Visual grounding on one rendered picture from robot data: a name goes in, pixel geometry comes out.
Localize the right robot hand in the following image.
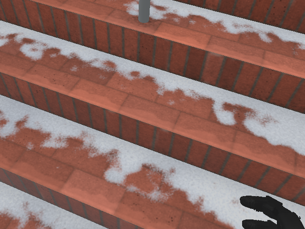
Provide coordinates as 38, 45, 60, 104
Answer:
239, 196, 305, 229

